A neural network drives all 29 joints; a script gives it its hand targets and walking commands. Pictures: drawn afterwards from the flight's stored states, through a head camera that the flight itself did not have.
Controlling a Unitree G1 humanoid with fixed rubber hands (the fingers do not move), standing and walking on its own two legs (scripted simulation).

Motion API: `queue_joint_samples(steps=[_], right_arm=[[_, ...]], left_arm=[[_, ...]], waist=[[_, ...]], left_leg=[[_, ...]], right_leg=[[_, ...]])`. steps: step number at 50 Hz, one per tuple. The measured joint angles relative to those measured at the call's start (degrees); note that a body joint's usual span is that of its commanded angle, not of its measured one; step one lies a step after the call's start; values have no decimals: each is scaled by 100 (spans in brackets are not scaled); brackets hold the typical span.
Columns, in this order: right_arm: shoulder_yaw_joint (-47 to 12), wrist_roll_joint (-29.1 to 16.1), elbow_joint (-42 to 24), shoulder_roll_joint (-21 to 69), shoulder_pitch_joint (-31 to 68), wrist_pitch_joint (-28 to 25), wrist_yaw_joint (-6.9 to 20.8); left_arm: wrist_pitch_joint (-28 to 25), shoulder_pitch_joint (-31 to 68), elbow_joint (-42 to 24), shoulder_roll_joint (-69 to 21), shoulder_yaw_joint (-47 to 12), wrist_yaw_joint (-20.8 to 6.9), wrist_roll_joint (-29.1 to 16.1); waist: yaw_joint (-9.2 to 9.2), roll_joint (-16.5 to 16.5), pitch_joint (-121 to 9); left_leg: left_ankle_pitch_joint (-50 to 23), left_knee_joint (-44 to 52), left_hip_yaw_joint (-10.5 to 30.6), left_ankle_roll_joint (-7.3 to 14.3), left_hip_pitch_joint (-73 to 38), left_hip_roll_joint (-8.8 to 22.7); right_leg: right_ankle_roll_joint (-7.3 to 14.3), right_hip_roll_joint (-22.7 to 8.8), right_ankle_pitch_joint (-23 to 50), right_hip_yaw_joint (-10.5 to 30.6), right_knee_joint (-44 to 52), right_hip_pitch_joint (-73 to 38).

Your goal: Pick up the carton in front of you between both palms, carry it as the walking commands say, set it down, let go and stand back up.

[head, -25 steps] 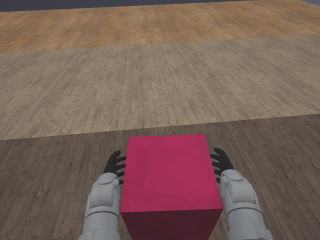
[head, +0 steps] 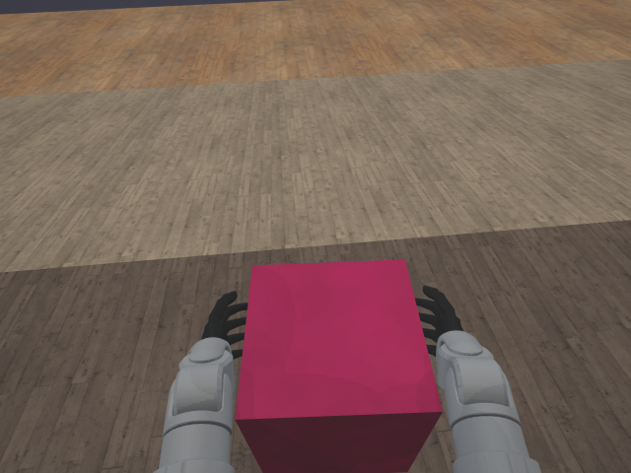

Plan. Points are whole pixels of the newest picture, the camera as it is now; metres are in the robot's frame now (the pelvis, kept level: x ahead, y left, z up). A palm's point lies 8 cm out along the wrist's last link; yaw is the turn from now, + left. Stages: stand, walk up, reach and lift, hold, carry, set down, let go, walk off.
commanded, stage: reach and lift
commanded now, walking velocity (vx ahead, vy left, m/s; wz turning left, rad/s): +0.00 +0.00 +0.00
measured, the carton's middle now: (332, 372) +0.29 +0.00 -0.04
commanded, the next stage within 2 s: hold in 0.34 s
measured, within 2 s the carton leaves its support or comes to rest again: neither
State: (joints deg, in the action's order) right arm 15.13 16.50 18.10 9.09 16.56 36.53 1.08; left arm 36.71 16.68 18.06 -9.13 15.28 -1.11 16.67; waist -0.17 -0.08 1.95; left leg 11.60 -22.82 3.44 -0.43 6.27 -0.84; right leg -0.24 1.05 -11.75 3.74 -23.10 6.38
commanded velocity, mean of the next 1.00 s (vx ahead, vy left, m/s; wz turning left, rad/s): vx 0.00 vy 0.00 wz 0.00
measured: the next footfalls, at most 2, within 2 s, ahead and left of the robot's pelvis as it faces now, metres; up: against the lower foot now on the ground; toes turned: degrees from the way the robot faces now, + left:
right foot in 1.58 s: +0.17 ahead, -0.09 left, +0.00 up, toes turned -10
left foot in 1.94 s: +0.49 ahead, +0.14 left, +0.00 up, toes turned +12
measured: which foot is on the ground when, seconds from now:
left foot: down 0.00-1.00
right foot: down 0.00-1.00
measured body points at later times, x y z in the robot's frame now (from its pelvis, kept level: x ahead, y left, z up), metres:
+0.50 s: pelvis +0.00 +0.00 +0.00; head -0.04 +0.00 +0.45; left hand +0.30 +0.15 +0.04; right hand +0.30 -0.15 +0.04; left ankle +0.01 +0.13 -0.74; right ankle +0.01 -0.12 -0.74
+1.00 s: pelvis -0.01 +0.00 +0.00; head -0.05 +0.00 +0.45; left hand +0.29 +0.15 +0.04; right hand +0.29 -0.15 +0.04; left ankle +0.01 +0.13 -0.74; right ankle +0.01 -0.12 -0.74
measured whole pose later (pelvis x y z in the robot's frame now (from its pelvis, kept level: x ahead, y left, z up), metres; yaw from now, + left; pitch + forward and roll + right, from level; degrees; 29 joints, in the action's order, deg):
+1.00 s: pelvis -0.01 +0.00 +0.00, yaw +0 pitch -8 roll +0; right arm 14.2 15.7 13.3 9.1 16.6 42.9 1.1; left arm 43.0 16.7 13.4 -9.1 14.3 -1.0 15.6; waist 0.1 0.0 3.1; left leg 10.7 -21.7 3.6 -0.4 2.6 -0.9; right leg -0.2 1.0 -11.0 3.7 -22.1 2.7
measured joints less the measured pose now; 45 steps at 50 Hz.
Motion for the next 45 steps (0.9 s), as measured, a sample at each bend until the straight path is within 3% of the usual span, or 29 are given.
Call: queue_joint_samples(steps=[18,25,45], right_arm=[[-255,-120,-345,-53,-223,294,-44],[-425,-224,-774,-87,-381,555,-78],[-67,-80,-454,6,33,635,1]], left_arm=[[287,-238,-356,58,-240,33,-112],[543,-391,-767,90,-431,92,-245],[626,26,-449,-5,-67,21,-119]], waist=[[10,-6,-2],[37,-3,-51],[28,5,114]], left_leg=[[-32,162,18,1,-248,2],[-104,286,28,5,-391,-6],[-86,74,15,3,-338,-10]], right_leg=[[4,-6,27,-11,161,-253],[-2,-21,95,-17,288,-401],[-2,-9,76,-1,65,-337]])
